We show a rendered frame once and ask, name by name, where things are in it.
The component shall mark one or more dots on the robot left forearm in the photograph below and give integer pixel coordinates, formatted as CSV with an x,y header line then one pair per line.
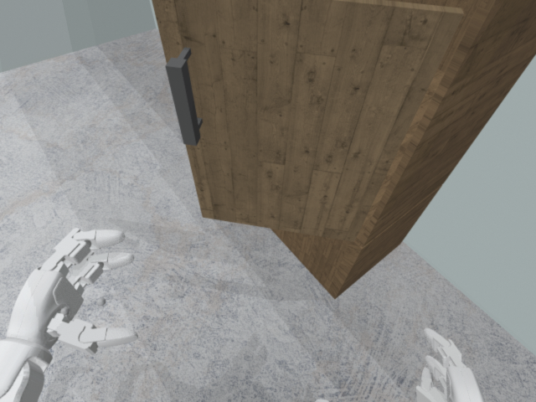
x,y
22,367

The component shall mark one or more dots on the handle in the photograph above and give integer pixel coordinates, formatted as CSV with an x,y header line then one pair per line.
x,y
180,84

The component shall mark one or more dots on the left robot hand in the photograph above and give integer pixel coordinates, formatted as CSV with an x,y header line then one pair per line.
x,y
36,313

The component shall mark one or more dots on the cupboard door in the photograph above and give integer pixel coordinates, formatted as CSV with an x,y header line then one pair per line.
x,y
304,103

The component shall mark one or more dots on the right robot hand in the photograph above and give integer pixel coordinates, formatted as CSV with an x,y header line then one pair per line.
x,y
456,381

